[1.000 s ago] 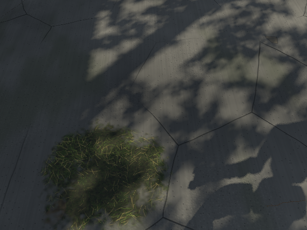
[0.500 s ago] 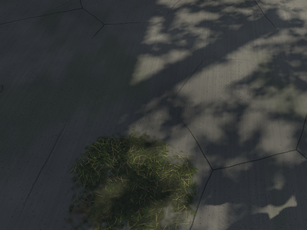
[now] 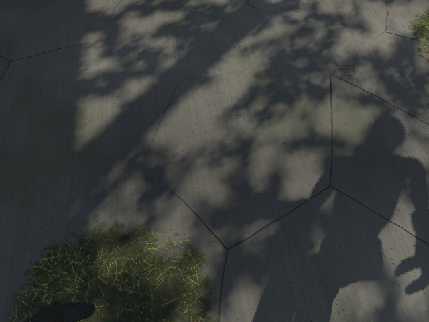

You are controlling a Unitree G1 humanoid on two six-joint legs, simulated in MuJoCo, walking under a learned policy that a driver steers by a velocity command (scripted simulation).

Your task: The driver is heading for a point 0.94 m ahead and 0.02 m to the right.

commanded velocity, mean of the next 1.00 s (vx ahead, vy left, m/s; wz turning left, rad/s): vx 0.48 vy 0.00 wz -0.03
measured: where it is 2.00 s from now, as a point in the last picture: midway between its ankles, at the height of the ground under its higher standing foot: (200, 187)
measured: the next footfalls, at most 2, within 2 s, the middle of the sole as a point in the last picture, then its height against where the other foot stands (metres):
right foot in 0.12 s outside the picture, level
left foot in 0.64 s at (187, 291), level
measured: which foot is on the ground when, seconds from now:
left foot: down 0.00-0.10, up 0.12-0.62, down 0.64-1.00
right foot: up 0.00-0.10, down 0.12-0.66, up 0.68-1.00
